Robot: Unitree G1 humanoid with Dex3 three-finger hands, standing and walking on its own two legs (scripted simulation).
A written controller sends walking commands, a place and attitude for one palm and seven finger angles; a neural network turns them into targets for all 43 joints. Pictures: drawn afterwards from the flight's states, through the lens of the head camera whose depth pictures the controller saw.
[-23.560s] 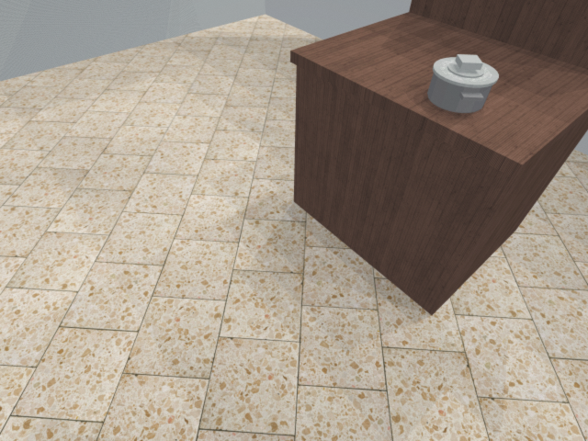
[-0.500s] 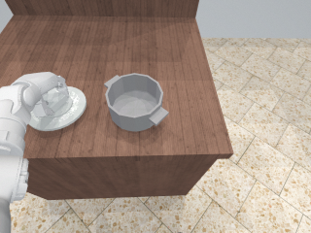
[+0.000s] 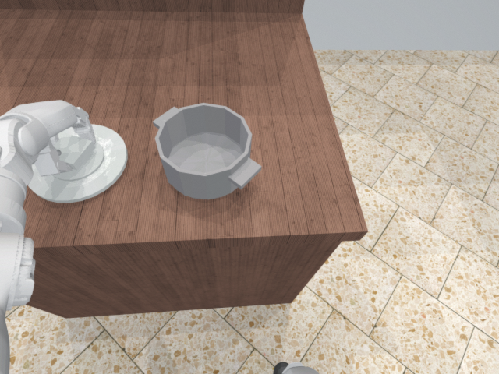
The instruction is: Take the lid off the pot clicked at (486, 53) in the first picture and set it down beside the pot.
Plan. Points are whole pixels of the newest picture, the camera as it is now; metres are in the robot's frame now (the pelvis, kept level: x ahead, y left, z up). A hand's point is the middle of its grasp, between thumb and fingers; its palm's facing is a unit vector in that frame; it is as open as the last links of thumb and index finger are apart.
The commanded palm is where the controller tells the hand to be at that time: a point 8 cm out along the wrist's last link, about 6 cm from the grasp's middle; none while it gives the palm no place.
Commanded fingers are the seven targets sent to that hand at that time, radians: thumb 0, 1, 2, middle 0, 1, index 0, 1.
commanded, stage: lower the lid onto the table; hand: left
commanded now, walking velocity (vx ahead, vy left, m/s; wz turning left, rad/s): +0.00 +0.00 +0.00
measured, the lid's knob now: (71, 151) +0.48 +0.29 +0.04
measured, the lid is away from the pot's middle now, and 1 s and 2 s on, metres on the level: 0.23 0.23 0.23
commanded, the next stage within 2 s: open the fingers wide in 0.08 s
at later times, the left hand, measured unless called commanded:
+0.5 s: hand (56, 157) +0.45 +0.29 +0.06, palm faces -0.43 -0.07 -0.90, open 8.9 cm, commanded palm +0.46 +0.29 +0.11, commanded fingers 0.00 0.22 0.98 -0.60 -0.87 -0.60 -0.87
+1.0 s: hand (53, 161) +0.45 +0.29 +0.06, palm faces -0.42 -0.07 -0.90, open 10.2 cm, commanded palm +0.46 +0.29 +0.11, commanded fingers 0.00 -0.06 0.75 -0.39 -0.78 -0.39 -0.78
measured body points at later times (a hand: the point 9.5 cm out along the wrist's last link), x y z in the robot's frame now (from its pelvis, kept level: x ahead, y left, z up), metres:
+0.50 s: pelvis +0.00 +0.00 +0.00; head +0.08 +0.01 +0.44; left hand +0.47 +0.29 +0.11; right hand +0.03 -0.27 -0.12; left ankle -0.03 +0.08 -0.72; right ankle +0.02 -0.15 -0.72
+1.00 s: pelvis +0.00 +0.00 +0.00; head +0.08 +0.01 +0.44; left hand +0.46 +0.29 +0.11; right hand +0.06 -0.27 -0.12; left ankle -0.03 +0.08 -0.72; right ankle +0.02 -0.15 -0.72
